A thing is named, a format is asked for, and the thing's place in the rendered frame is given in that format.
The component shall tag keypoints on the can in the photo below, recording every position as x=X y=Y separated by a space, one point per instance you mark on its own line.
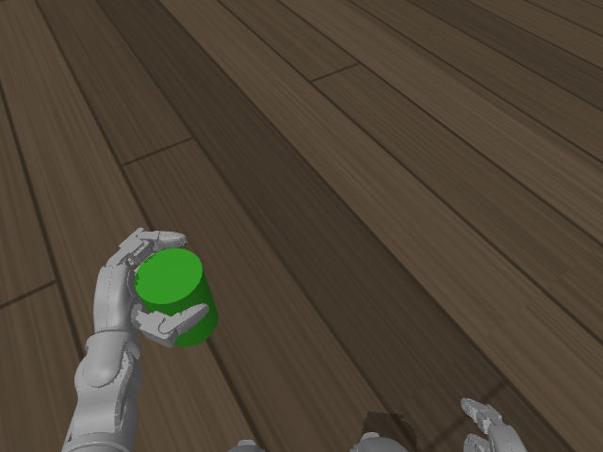
x=172 y=280

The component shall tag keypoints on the left robot arm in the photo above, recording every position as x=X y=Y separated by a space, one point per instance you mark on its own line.
x=107 y=383

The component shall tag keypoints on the right robot hand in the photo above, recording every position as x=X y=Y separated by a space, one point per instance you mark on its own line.
x=502 y=438

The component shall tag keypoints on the left robot hand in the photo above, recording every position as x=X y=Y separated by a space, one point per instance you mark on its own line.
x=117 y=304

